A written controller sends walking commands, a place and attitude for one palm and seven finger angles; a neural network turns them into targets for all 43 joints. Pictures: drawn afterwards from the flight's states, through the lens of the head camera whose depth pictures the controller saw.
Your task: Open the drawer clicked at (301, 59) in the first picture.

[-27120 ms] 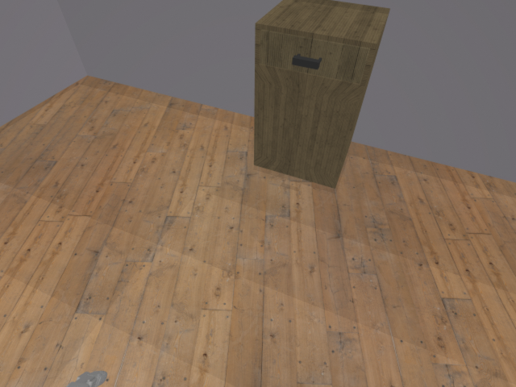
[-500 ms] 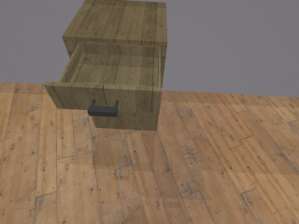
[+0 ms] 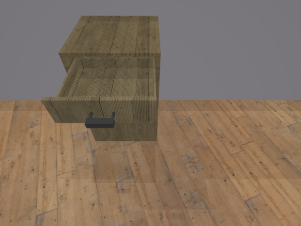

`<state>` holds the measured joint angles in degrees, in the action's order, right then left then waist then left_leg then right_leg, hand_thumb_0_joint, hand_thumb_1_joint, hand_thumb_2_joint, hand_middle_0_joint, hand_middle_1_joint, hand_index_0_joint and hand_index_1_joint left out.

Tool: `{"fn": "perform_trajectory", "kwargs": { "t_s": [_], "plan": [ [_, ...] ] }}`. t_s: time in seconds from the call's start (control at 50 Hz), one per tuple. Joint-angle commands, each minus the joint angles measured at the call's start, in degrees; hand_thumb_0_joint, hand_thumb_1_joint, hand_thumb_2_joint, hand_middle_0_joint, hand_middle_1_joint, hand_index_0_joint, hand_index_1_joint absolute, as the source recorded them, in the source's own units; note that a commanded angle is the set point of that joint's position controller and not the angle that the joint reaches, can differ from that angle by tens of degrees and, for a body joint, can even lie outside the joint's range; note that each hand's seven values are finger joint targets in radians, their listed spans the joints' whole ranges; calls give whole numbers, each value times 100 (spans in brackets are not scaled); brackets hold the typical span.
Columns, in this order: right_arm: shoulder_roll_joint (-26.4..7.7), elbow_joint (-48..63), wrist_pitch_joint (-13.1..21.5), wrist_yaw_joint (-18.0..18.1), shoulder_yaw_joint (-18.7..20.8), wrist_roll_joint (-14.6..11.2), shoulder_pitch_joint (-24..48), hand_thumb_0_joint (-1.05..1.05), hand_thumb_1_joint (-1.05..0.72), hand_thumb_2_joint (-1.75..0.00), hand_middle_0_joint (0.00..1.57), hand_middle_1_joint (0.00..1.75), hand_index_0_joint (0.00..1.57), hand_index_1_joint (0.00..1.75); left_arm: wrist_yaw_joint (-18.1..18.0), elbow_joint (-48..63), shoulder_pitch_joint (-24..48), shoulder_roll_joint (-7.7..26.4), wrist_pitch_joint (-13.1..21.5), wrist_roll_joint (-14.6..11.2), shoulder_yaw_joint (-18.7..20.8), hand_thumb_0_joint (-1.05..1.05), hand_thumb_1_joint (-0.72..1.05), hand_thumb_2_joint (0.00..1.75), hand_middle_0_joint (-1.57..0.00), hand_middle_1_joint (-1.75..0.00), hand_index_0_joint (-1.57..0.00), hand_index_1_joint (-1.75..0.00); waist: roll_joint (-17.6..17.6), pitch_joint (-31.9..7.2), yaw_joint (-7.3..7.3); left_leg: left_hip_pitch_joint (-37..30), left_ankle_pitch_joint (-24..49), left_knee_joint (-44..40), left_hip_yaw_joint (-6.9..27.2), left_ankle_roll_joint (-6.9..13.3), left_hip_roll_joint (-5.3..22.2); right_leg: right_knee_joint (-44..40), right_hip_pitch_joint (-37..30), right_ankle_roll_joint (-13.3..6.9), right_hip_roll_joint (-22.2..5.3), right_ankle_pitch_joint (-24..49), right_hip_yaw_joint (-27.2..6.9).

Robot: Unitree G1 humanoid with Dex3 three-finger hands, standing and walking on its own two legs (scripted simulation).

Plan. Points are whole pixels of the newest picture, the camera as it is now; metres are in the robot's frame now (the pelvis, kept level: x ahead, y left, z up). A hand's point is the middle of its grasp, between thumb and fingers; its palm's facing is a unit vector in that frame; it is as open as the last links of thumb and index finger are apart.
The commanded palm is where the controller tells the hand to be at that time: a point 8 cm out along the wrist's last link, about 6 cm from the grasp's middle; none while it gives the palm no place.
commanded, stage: let the arm hang, fingers relaxed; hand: left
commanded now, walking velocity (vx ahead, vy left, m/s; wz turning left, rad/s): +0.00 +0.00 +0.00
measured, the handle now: (101, 118) +0.51 +0.23 -0.09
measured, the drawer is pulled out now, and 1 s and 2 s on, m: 0.30 0.30 0.30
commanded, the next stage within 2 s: look to check the result in 0.14 s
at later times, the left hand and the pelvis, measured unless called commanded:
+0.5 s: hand out of the picture +0.00 +0.16 -0.17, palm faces +0.05 -0.98 -0.18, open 7.3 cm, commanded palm none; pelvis +0.01 +0.00 +0.00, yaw +0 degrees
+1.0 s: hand out of the picture +0.01 +0.16 -0.17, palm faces +0.05 -0.98 -0.19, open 7.3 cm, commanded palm none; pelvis +0.02 -0.01 +0.00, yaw +0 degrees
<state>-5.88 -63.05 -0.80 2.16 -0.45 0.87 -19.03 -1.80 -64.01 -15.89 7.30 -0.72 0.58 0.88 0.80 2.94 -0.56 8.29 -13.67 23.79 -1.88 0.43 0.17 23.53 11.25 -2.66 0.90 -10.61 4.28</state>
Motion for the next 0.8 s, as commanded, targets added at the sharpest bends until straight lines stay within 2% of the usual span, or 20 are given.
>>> {"fn": "perform_trajectory", "kwargs": {
  "t_s": [0.0, 0.24, 0.38, 0.46, 0.78],
  "plan": [
    [-416, 51, 82, 48, 76, -1, -598, 0, -90, -90, 20, 30, 20, 30, -33, 82, -413, 578, 99, 14, 128, 0, 90, 90, -20, -30, -20, -30, 56, 317, 47, 466, 290, -476, 470, 194, 452, -594, -97, -90, -613, -42, -691],
    [-415, 5, 89, 72, 87, -4, -614, 0, -90, -90, 20, 30, 20, 30, -38, 3, -476, 509, 118, 1, 127, 0, 90, 90, -20, -30, -20, -30, -30, 234, 34, 284, 441, -459, 444, 179, 463, -593, -134, -96, -628, 126, -674],
    [-405, -19, 77, 75, 87, -5, -615, 0, -90, -90, 20, 30, 20, 30, -47, -28, -472, 484, 115, 3, 119, 0, 90, 90, -20, -30, -20, -30, 73, 328, 22, 254, 400, -473, 435, 175, 483, -626, -60, -96, -616, 77, -683],
    [-436, -15, 76, 77, 93, -16, -588, 0, -90, -90, 20, 30, 20, 30, -51, -25, -487, 474, 120, 9, 120, 0, 90, 90, -20, -30, -20, -30, -16, 340, 21, 213, 408, -478, 433, 164, 486, -617, -12, -89, -590, 75, -697],
    [-410, -62, 100, 91, 96, -10, -565, 0, -90, -90, 20, 30, 20, 30, -60, -33, -443, 473, 134, 2, 127, 0, 90, 90, -20, -30, -20, -30, 13, 237, 22, 106, 721, -481, 407, 155, 514, -528, -209, -88, -610, 588, -653]
  ]
}}
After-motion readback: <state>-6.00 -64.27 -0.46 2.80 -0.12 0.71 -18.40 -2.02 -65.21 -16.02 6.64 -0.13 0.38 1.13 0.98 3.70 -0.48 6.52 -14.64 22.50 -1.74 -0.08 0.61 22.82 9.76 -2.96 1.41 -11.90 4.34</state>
